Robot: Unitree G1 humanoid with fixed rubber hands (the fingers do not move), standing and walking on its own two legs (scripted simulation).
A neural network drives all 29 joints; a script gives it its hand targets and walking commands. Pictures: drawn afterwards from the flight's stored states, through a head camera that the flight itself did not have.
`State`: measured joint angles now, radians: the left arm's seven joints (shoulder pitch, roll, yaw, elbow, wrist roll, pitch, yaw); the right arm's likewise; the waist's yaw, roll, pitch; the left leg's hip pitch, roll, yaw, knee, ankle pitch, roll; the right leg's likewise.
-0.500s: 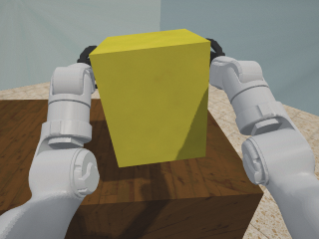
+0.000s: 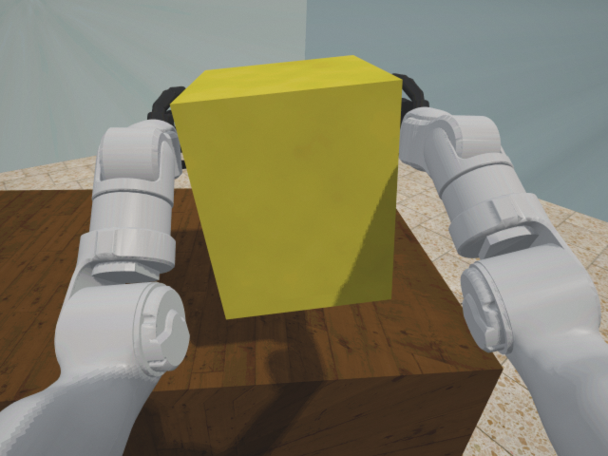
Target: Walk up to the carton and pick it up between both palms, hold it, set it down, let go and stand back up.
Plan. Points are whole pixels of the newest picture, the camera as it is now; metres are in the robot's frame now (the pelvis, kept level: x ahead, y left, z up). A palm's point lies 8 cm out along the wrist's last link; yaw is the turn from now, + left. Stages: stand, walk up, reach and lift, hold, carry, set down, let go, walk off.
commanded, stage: hold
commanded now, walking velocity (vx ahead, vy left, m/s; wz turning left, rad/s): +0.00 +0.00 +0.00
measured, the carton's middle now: (293, 179) +0.38 -0.01 +0.28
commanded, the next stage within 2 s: none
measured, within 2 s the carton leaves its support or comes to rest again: neither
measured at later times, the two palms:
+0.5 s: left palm (162, 139) +0.37 +0.14 +0.34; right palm (414, 128) +0.36 -0.15 +0.35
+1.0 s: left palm (161, 137) +0.37 +0.14 +0.34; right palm (415, 126) +0.36 -0.15 +0.36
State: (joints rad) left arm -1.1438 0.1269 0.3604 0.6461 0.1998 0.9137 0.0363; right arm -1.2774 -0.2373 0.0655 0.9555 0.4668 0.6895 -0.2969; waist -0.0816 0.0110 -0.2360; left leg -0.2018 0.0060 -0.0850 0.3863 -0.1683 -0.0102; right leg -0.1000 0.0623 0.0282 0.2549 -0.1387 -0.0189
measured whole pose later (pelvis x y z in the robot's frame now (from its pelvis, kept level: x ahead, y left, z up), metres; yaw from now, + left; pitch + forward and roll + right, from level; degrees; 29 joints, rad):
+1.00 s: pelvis +0.00 +0.00 +0.00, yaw +0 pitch -1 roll -2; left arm -1.17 0.14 0.36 0.69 0.20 0.91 0.03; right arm -1.30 -0.24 0.06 0.99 0.46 0.70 -0.29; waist -0.08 0.01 -0.25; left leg -0.20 0.01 -0.08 0.39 -0.17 -0.01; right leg -0.10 0.07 0.04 0.26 -0.14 -0.02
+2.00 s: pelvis +0.00 +0.00 +0.00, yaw +0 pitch -1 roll -2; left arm -1.16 0.13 0.36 0.68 0.20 0.91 0.04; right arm -1.30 -0.24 0.06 0.99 0.46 0.71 -0.29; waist -0.08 0.01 -0.25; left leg -0.20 0.01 -0.08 0.39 -0.17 -0.01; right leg -0.10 0.07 0.05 0.26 -0.14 -0.02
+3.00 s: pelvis +0.00 +0.00 +0.00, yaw +0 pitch -1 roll -2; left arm -1.16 0.13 0.35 0.67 0.20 0.91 0.04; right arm -1.29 -0.24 0.07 0.98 0.47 0.71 -0.29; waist -0.08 0.01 -0.25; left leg -0.20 0.00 -0.09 0.39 -0.17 -0.01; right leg -0.09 0.07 0.05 0.26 -0.14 -0.02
